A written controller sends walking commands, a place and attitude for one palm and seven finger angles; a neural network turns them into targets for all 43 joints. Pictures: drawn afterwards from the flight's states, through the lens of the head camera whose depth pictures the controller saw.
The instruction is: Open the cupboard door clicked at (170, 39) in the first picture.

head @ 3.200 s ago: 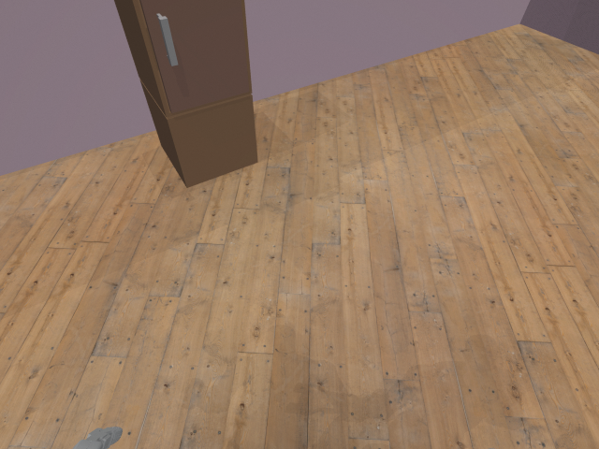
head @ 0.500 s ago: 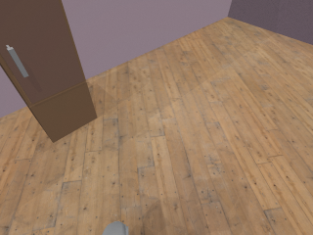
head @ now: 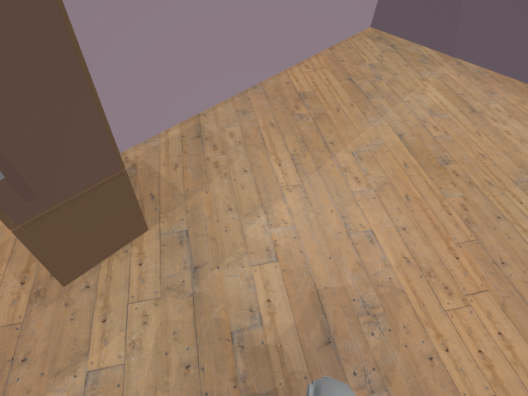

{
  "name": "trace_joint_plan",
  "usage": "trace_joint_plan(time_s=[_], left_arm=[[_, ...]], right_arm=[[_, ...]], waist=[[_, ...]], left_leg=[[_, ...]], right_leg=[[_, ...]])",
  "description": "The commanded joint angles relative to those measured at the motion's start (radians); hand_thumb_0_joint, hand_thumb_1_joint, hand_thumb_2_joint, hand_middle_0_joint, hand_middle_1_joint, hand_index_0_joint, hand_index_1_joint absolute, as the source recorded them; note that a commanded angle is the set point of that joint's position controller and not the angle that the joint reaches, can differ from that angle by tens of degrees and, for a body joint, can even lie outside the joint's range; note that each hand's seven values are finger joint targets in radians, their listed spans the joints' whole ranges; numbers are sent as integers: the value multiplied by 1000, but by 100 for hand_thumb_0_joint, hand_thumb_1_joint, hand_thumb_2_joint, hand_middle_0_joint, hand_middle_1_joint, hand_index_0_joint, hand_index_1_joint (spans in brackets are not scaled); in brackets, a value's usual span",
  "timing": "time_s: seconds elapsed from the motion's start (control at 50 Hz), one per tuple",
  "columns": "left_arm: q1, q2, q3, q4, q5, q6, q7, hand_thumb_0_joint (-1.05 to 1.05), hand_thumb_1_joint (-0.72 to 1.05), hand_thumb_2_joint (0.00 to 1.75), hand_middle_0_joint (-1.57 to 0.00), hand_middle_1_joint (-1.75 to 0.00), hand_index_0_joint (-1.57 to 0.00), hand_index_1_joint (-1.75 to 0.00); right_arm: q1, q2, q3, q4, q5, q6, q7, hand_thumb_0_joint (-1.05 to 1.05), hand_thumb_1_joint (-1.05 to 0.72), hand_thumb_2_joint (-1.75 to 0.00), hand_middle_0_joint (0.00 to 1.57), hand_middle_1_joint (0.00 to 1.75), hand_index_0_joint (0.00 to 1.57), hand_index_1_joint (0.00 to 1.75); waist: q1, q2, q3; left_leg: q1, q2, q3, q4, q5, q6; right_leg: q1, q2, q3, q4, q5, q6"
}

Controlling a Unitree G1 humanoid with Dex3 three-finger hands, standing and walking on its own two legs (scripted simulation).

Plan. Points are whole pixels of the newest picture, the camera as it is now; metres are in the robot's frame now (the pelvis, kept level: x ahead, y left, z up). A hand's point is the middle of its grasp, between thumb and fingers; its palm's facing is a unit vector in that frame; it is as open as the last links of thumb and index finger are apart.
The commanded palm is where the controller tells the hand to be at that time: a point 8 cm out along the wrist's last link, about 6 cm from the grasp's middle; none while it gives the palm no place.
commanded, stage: walk to a spot facing it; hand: left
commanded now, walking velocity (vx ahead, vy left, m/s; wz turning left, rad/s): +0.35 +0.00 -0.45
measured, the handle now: out of the picture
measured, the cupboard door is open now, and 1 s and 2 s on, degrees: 0 0 0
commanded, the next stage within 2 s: turn to face it in 0.22 s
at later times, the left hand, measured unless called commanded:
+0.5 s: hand (222, 310) +0.30 +0.10 -0.16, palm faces -0.11 -0.96 -0.25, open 7.2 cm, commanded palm none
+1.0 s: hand (180, 317) +0.29 +0.19 -0.18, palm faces +0.18 -0.96 -0.23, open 7.4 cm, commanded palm none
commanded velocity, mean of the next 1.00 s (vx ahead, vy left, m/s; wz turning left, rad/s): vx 0.08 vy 0.00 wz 0.30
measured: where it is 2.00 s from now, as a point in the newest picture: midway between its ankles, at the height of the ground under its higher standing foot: outside the picture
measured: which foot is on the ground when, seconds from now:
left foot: down 0.00-0.28, up 0.30-0.76, down 0.78-1.00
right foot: up 0.00-0.24, down 0.26-0.78, up 0.80-1.00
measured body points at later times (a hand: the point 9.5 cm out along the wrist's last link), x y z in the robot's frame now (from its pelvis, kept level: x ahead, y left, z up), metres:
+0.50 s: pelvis +0.19 -0.07 -0.01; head +0.21 -0.10 +0.44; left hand +0.31 +0.15 -0.14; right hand +0.18 -0.30 -0.17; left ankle +0.23 +0.08 -0.66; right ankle +0.22 -0.14 -0.74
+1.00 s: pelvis +0.25 -0.03 -0.01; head +0.30 +0.00 +0.44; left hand +0.28 +0.24 -0.16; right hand +0.36 -0.26 -0.15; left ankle +0.30 +0.05 -0.74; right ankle +0.25 -0.20 -0.67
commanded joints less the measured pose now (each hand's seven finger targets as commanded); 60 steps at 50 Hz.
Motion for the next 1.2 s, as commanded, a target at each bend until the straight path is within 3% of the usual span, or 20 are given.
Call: trace_joint_plan(time_s=[0.0,0.08,0.14,0.18,0.22,0.24,0.26,0.28,0.34,0.4,0.48,0.66,0.72,0.74,0.76,0.78,0.82,0.92,1.1,1.18], left_arm=[[-33,-11,-4,-75,-2,0,-23,0,90,90,-20,-30,-20,-30],[-169,-3,-10,-126,-5,-5,-27,0,90,90,-20,-30,-20,-30],[-198,0,-8,-148,-7,-15,-28,0,90,90,-20,-30,-20,-30],[-122,25,-2,-133,-6,-24,-24,0,90,90,-20,-30,-20,-30],[135,92,20,-57,1,-44,-19,0,90,90,-20,-30,-20,-30],[236,218,51,-37,5,-59,-7,0,90,90,-20,-30,-20,-30],[283,291,59,-20,-23,-57,3,0,90,90,-20,-30,-20,-30],[223,261,56,-37,-33,-49,16,0,90,90,-20,-30,-20,-30],[22,127,3,-72,-30,-65,23,0,90,90,-20,-30,-20,-30],[-34,81,-20,-67,-21,-79,29,0,90,90,-20,-30,-20,-30],[-41,58,-30,-62,-20,-71,31,0,90,90,-20,-30,-20,-30],[18,138,0,-81,-13,-27,42,0,90,90,-20,-30,-20,-30],[1,163,13,-103,-20,-17,39,0,90,90,-20,-30,-20,-30],[2,145,15,-119,-30,-14,35,0,90,90,-20,-30,-20,-30],[-6,83,1,-165,-41,-11,29,0,90,90,-20,-30,-20,-30],[-78,112,-7,-201,-27,1,36,0,90,90,-20,-30,-20,-30],[-113,100,7,-195,-20,8,32,0,90,90,-20,-30,-20,-30],[-46,99,14,-166,-20,20,23,0,90,90,-20,-30,-20,-30],[-144,113,12,-234,-23,24,30,0,90,90,-20,-30,-20,-30],[-117,118,6,-246,-29,22,34,0,90,90,-20,-30,-20,-30]], right_arm=[[102,-99,-13,-1,4,-4,0,0,-90,-90,20,30,20,30],[165,-115,-19,20,-3,6,3,0,-90,-90,20,30,20,30],[180,-131,-21,25,-8,15,2,0,-90,-90,20,30,20,30],[170,-151,-27,20,-6,19,3,0,-90,-90,20,30,20,30],[116,-173,-28,-4,6,21,9,0,-90,-90,20,30,20,30],[156,-113,-17,-30,21,21,19,0,-90,-90,20,30,20,30],[129,-83,-5,-64,24,20,15,0,-90,-90,20,30,20,30],[65,-103,-18,-76,25,29,6,0,-90,-90,20,30,20,30],[82,-54,-5,-23,10,55,7,0,-90,-90,20,30,20,30],[179,-18,2,23,6,90,9,0,-90,-90,20,30,20,30],[124,-16,4,1,11,106,12,0,-90,-90,20,30,20,30],[-118,-69,-1,-117,8,117,35,0,-90,-90,20,30,20,30],[-14,-111,-16,-116,2,111,37,0,-90,-90,20,30,20,30],[63,-177,-33,-109,-3,102,34,0,-90,-90,20,30,20,30],[110,-280,-52,-113,-2,95,27,0,-90,-90,20,30,20,30],[130,-293,-52,-101,9,105,22,0,-90,-90,20,30,20,30],[24,-249,-48,-134,5,99,10,0,-90,-90,20,30,20,30],[-79,-235,-44,-180,7,89,8,0,-90,-90,20,30,20,30],[-33,-261,-68,-178,3,107,18,0,-90,-90,20,30,20,30],[-65,-274,-77,-196,1,119,22,0,-90,-90,20,30,20,30]], waist=[[-12,143,94],[-59,150,118],[-61,161,103],[-19,149,46],[109,89,-109],[137,-148,-252],[117,-252,-321],[106,-100,-223],[-1,-23,-69],[-71,-15,-56],[-69,-70,-23],[9,-72,36],[-46,4,-54],[-82,158,-116],[-91,439,-124],[-104,306,-124],[-78,222,-99],[-30,112,-137],[-66,187,-120],[-49,210,-123]], left_leg=[[20,278,-125,-241,173,79],[109,286,-78,-203,275,75],[152,308,-44,-130,403,63],[157,308,-15,18,642,51],[39,245,49,383,682,-7],[-267,140,49,705,175,-58],[-464,4,-83,964,-339,-90],[-496,52,-211,1028,-298,-67],[-395,123,-262,930,-102,-68],[-317,102,-264,803,-46,-77],[-328,86,-248,659,2,-89],[-350,63,-177,397,-94,-78],[-154,22,-161,183,41,-53],[-10,116,-313,69,293,3],[101,371,-661,-12,715,157],[57,410,-665,-19,667,216],[-14,322,-636,-59,352,183],[-50,204,-503,-71,269,128],[-20,175,-634,-62,245,148],[-91,145,-685,-43,243,137]], right_leg=[[-105,-37,-8,-153,78,14],[-82,-9,-78,-367,52,2],[-16,24,-96,-465,15,-28],[128,80,-135,-507,-46,-59],[501,115,-143,-618,65,-91],[814,-141,200,-658,171,-173],[905,-310,542,-764,440,-267],[800,-318,490,-804,435,-293],[434,-217,203,-839,455,-186],[312,-158,20,-863,491,-139],[307,-154,-54,-886,443,-133],[444,-249,-72,-782,412,-140],[436,-210,-151,-544,408,-76],[317,-138,-189,-354,235,-14],[64,14,-183,-101,-407,69],[52,20,-46,3,-481,61],[-6,-2,7,51,-362,58],[60,11,29,-30,-183,79],[85,52,44,-243,-232,92],[214,92,40,-409,-235,74]])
